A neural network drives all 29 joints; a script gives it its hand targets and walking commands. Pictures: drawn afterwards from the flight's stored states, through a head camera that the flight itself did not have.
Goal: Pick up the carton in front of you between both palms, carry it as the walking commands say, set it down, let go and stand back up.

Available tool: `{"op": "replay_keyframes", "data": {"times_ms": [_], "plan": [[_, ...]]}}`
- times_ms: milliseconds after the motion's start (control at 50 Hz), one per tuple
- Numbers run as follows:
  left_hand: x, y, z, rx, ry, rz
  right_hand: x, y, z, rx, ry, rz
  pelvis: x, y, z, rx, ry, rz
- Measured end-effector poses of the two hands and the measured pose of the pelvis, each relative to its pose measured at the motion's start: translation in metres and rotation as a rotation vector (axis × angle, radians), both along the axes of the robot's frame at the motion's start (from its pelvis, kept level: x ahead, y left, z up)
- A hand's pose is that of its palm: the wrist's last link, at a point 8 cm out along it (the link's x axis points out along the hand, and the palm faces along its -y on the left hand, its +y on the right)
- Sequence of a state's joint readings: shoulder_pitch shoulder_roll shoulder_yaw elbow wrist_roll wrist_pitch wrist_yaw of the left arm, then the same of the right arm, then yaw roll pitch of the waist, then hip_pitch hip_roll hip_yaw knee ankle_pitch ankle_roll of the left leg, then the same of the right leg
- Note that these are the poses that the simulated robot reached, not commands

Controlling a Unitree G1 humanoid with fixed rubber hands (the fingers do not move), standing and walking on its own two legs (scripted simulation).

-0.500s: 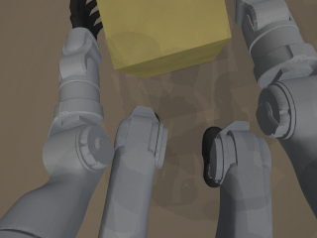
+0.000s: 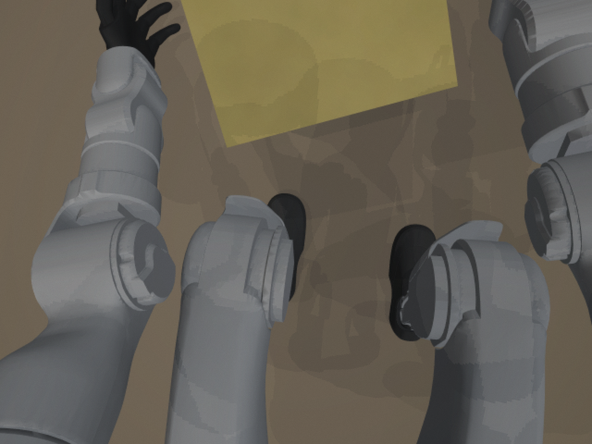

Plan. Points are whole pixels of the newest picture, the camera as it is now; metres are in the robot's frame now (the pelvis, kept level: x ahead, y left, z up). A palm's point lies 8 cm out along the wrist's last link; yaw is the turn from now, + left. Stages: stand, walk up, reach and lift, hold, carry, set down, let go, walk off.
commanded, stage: set down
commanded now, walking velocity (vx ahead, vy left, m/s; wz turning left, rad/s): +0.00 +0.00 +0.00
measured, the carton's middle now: (320, 26) +0.50 +0.06 -0.25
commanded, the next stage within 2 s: let go in 1.08 s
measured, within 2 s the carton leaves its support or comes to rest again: neither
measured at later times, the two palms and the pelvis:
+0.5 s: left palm out of the picture +0.47 +0.26 -0.03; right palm out of the picture +0.59 -0.10 -0.03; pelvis +0.00 +0.01 +0.08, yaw +0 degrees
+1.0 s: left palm out of the picture +0.47 +0.27 +0.12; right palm out of the picture +0.59 -0.11 +0.12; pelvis +0.03 +0.00 +0.21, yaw +0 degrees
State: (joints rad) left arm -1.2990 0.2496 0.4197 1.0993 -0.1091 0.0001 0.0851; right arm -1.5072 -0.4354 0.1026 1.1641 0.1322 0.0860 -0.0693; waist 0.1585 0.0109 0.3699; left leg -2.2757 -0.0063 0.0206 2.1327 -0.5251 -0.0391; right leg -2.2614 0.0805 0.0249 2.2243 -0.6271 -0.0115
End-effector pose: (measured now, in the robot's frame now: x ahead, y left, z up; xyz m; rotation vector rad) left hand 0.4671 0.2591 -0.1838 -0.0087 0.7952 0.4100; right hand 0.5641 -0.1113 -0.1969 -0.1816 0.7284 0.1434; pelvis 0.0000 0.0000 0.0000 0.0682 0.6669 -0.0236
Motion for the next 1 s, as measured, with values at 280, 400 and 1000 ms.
{"op": "replay_keyframes", "data": {"times_ms": [280,400,1000], "plan": [[0.009,0.005,0.075,-0.029,-0.153,0.027,0.022,0.018,0.092,-0.008,-0.106,0.006,-0.004,0.007,0.023,-0.027,-0.001,0.034],[0.004,0.006,0.123,-0.029,-0.146,0.035,0.023,0.018,0.141,-0.007,-0.07,-0.006,-0.002,0.008,0.057,-0.033,0.06,0.041],[0.003,0.009,0.305,-0.016,-0.166,0.018,0.026,-0.001,0.316,0.003,-0.078,0.011,0.025,-0.001,0.21,-0.031,0.15,0.03]]}}
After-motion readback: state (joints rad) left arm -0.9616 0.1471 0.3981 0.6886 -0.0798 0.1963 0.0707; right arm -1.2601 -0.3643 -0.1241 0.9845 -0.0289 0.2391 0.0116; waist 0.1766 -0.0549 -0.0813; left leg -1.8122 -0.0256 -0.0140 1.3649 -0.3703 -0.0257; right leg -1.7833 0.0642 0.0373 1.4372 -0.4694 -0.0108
